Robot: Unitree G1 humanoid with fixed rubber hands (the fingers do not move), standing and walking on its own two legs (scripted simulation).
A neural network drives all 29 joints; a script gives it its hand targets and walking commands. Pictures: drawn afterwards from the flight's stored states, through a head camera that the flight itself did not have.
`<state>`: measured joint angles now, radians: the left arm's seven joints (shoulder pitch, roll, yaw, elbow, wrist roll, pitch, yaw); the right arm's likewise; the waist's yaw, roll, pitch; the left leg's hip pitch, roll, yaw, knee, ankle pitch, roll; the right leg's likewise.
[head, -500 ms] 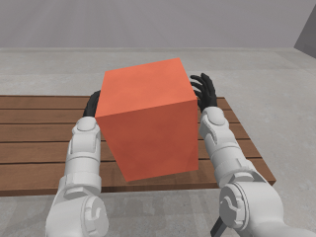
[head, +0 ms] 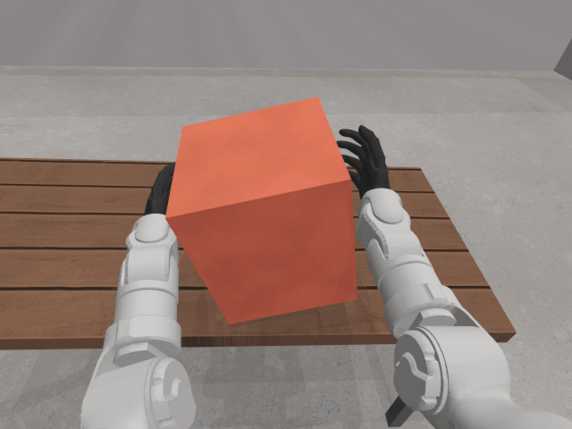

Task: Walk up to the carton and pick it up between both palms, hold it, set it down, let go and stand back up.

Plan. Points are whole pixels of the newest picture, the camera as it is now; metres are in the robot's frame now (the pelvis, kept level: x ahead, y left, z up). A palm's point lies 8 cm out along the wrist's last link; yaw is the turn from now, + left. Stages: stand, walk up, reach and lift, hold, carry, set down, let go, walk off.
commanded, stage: set down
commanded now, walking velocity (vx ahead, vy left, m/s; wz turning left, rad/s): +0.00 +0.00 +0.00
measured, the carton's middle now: (271, 214) +0.43 +0.03 +0.11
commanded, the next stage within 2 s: none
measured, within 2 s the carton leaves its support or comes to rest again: neither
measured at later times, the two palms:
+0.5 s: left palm (159, 217) +0.40 +0.19 +0.13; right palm (366, 194) +0.42 -0.11 +0.17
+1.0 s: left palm (166, 227) +0.42 +0.19 +0.08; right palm (353, 205) +0.45 -0.10 +0.12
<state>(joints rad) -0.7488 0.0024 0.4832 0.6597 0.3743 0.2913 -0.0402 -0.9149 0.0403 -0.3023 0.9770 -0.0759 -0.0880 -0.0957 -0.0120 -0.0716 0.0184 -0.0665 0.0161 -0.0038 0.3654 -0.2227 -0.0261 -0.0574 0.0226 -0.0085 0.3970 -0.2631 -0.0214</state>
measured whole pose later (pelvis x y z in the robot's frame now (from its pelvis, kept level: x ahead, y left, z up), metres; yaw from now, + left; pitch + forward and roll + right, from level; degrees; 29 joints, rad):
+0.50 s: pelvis +0.00 +0.00 +0.00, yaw +0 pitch -4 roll +1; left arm -0.80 0.00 0.54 0.77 0.37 0.23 -0.02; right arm -0.91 0.05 -0.42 1.03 -0.18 -0.07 -0.07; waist 0.01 -0.07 0.02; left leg -0.07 0.02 0.00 0.37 -0.23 -0.03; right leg -0.06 0.02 -0.01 0.40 -0.27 -0.02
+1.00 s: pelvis +0.02 +0.00 +0.00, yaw +0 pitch +3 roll +1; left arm -0.80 -0.01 0.56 0.82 0.37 0.14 0.01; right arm -0.92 0.06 -0.45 1.03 -0.24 -0.10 -0.06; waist 0.03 -0.05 0.02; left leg -0.18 0.02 0.00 0.37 -0.23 -0.03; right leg -0.17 0.02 -0.01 0.40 -0.27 -0.02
